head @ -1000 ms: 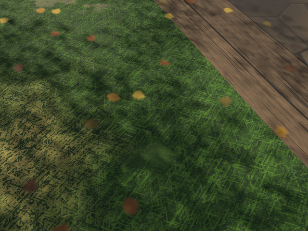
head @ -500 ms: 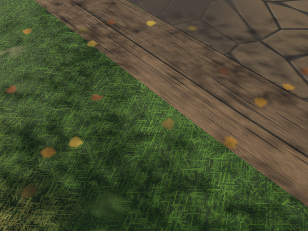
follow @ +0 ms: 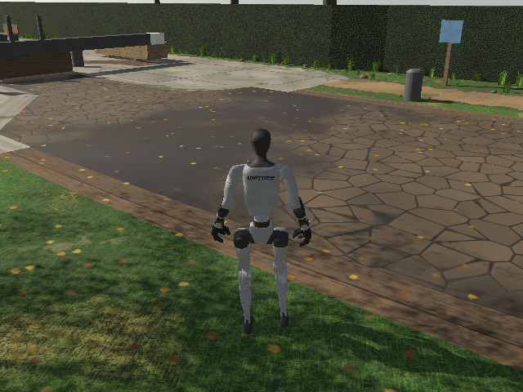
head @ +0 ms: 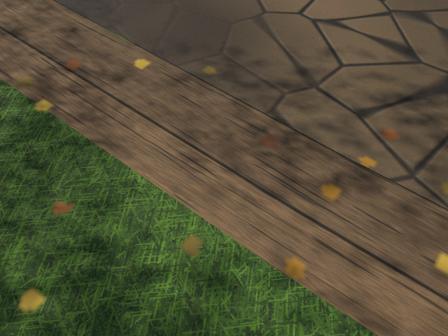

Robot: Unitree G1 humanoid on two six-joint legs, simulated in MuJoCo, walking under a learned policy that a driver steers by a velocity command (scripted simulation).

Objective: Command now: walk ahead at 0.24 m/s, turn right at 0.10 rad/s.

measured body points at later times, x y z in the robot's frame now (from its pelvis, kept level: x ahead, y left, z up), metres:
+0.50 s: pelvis +0.13 -0.03 +0.00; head +0.18 -0.05 +0.44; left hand +0.32 +0.23 -0.09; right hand +0.24 -0.33 -0.12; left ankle +0.17 +0.12 -0.70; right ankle +0.19 -0.13 -0.74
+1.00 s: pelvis +0.22 -0.04 +0.00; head +0.23 -0.04 +0.45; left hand +0.50 +0.10 -0.08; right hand +0.10 -0.31 -0.11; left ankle +0.19 +0.11 -0.74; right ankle +0.23 -0.24 -0.68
